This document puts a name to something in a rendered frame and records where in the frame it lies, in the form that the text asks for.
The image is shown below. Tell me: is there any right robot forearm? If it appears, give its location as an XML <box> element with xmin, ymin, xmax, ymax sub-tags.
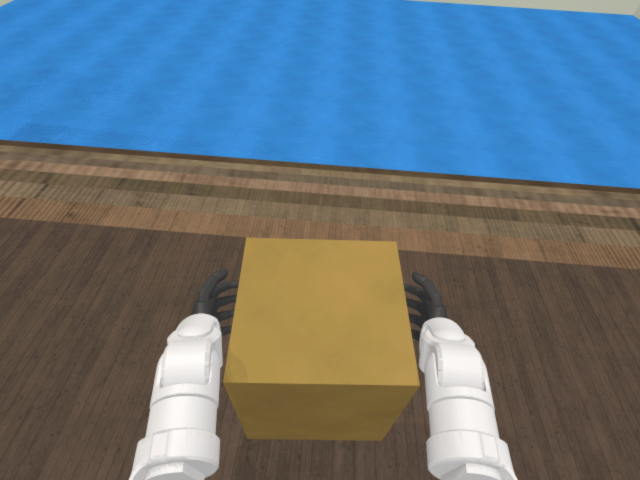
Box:
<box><xmin>419</xmin><ymin>317</ymin><xmax>518</xmax><ymax>480</ymax></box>

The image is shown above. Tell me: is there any carton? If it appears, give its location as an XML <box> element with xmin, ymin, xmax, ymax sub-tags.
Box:
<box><xmin>223</xmin><ymin>238</ymin><xmax>420</xmax><ymax>441</ymax></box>

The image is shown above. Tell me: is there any right robot hand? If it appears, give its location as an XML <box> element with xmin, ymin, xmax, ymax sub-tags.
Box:
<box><xmin>404</xmin><ymin>272</ymin><xmax>448</xmax><ymax>341</ymax></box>

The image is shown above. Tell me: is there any left robot forearm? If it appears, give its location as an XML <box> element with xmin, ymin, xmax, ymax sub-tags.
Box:
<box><xmin>129</xmin><ymin>313</ymin><xmax>223</xmax><ymax>480</ymax></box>

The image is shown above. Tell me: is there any left robot hand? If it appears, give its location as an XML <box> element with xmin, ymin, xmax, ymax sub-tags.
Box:
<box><xmin>191</xmin><ymin>269</ymin><xmax>239</xmax><ymax>336</ymax></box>

